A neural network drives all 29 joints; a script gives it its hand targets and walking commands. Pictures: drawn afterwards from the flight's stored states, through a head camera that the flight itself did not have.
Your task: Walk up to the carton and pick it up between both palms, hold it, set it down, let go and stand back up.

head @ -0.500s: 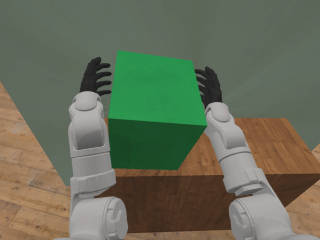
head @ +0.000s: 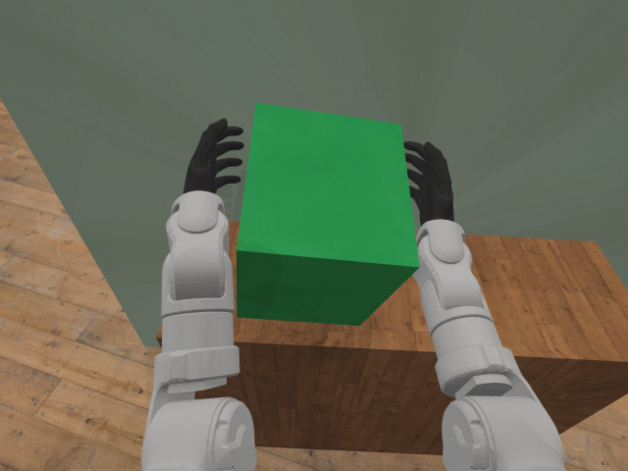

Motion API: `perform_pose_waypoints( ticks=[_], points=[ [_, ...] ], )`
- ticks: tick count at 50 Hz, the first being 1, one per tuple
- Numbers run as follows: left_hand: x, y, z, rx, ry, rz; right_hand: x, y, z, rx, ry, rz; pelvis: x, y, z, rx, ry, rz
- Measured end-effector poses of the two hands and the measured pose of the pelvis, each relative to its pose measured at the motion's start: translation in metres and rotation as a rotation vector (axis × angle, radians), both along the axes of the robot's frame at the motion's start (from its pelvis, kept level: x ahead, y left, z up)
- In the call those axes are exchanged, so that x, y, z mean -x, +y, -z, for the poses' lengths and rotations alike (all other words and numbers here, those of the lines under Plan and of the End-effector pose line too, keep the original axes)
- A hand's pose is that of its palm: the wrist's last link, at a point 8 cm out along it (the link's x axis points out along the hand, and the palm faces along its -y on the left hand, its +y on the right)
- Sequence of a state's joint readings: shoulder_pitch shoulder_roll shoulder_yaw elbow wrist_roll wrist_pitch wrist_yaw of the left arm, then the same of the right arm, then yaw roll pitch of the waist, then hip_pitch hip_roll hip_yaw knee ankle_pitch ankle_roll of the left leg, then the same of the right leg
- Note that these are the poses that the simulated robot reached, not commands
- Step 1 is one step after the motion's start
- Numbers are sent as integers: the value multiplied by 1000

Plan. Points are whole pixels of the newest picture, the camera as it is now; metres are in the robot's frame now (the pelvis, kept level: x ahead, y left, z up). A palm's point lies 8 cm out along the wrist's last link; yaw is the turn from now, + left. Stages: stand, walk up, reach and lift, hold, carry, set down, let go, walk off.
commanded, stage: set down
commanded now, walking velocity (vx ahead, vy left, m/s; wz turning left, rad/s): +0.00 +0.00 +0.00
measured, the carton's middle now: (313, 227) +0.40 +0.00 +0.11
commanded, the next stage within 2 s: none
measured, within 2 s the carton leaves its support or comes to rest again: neither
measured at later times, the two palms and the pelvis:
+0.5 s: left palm (214, 204) +0.39 +0.13 +0.16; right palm (430, 211) +0.39 -0.15 +0.14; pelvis +0.02 +0.00 +0.00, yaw +0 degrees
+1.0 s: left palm (233, 216) +0.40 +0.11 +0.12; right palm (434, 210) +0.41 -0.17 +0.13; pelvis +0.02 -0.01 +0.00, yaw -1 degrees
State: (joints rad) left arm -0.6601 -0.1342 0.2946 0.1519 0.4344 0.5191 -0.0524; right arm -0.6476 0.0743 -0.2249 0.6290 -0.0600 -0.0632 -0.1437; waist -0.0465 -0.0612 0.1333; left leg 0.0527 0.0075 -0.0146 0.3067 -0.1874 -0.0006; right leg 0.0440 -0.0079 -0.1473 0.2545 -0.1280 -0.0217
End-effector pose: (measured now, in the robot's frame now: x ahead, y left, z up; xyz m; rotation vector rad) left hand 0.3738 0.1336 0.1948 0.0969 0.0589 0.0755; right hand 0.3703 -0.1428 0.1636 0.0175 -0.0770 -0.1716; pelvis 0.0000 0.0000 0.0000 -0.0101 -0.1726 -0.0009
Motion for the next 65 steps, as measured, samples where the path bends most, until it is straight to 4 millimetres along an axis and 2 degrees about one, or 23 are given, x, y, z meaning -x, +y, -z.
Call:
perform_pose_waypoints(
  ticks=[7,14,23,36,52,65],
  points=[
    [-11,-10,21,-5,2,0,-11,-10,9,30,-16,-3,-13,-2,0,8,21,1],
    [-14,-7,28,2,17,-15,-17,-8,11,33,-6,-15,-19,-1,0,11,32,-1],
    [-12,-4,32,-3,44,-25,-17,-4,17,26,18,-23,-16,1,-1,10,39,-4],
    [-20,-18,46,6,94,-24,-23,-19,26,25,64,-25,-11,-4,-2,-2,83,17],
    [-32,-22,75,33,138,-46,-42,-23,40,33,109,-52,-17,-12,-2,-5,130,23],
    [-38,-29,87,46,169,-52,-49,-30,49,26,143,-59,-20,-12,-2,-6,167,39]
  ],
)
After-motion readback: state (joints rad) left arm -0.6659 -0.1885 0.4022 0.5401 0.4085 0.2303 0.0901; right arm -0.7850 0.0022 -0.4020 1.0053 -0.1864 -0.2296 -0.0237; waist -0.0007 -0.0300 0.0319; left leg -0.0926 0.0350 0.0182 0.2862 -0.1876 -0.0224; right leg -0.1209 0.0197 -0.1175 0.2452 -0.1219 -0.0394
